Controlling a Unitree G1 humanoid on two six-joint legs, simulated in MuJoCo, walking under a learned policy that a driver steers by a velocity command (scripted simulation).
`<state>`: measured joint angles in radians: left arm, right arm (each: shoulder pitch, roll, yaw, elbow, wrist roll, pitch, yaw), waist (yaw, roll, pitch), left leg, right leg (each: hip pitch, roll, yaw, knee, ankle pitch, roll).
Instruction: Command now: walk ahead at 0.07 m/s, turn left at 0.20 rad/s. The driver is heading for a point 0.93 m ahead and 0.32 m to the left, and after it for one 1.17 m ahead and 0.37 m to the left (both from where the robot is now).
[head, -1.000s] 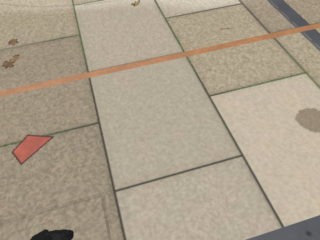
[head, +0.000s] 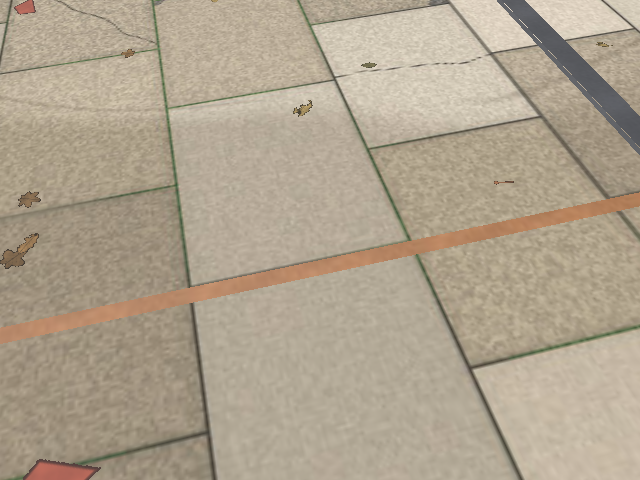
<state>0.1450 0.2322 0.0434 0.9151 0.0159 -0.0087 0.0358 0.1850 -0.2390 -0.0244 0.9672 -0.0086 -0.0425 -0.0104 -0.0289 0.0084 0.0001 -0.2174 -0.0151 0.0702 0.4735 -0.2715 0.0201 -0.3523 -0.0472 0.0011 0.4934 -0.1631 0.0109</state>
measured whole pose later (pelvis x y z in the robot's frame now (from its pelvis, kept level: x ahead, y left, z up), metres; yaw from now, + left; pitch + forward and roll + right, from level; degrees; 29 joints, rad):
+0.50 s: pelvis +0.04 +0.05 +0.02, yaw +16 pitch +2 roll -4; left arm 0.05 0.31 0.11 0.91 0.00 -0.06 0.03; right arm 0.32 -0.25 -0.07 0.88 0.01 -0.04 -0.02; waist -0.04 -0.02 0.00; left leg -0.17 -0.03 -0.07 0.34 -0.20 0.08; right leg -0.55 -0.03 0.04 0.86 -0.19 0.01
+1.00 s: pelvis +0.28 +0.07 +0.01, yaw +25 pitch +1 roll -1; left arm 0.23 0.26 0.06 0.92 0.00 -0.11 -0.02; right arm 0.28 -0.29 -0.07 0.83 0.02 -0.07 -0.01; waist 0.01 0.05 0.01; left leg -0.50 0.05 -0.05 1.08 -0.32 0.04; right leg -0.17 0.05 -0.02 0.33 -0.19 -0.04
